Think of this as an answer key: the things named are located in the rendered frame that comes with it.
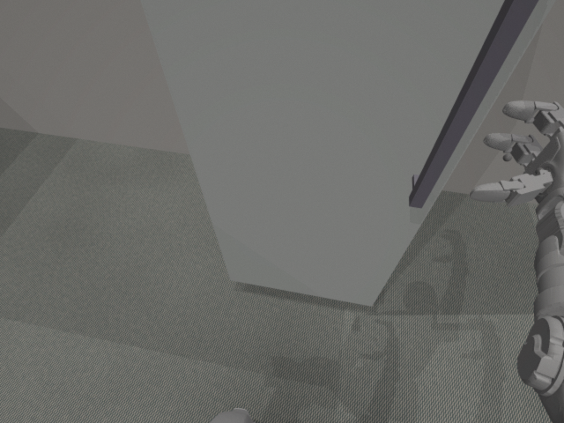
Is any right robot forearm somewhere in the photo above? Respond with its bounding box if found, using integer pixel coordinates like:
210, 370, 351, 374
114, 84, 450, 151
534, 188, 564, 322

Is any fridge door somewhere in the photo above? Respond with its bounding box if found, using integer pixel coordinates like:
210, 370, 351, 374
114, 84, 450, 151
140, 0, 556, 307

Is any handle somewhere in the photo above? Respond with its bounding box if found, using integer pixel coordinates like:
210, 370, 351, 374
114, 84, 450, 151
409, 0, 538, 208

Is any robot left shin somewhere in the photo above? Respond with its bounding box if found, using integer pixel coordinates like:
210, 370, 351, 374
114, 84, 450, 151
232, 408, 251, 418

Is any right robot hand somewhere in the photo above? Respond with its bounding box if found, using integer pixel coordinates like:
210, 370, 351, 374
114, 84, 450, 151
470, 100, 564, 207

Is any robot right upper arm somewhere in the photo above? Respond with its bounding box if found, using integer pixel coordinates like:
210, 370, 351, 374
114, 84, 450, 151
517, 315, 564, 423

